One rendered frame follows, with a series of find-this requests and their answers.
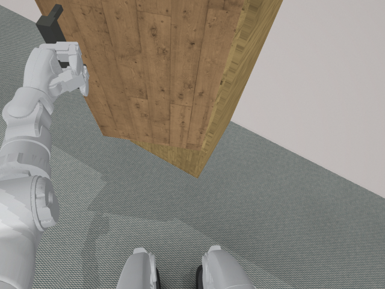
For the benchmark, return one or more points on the right robot shin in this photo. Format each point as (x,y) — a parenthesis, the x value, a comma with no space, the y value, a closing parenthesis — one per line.
(205,285)

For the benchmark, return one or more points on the cupboard door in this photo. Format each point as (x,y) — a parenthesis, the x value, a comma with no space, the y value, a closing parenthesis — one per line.
(155,66)

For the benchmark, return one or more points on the right robot thigh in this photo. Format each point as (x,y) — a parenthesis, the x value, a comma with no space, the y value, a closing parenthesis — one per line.
(223,270)

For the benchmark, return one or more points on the left robot forearm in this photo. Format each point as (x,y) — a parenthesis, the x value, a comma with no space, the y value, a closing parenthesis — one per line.
(26,148)

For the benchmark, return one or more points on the robot left hand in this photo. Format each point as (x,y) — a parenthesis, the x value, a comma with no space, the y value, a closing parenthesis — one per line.
(43,71)

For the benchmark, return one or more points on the handle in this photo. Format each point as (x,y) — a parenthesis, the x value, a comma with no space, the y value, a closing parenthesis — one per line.
(51,31)

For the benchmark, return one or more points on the robot left upper arm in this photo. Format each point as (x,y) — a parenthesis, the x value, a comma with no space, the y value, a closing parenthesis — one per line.
(28,206)

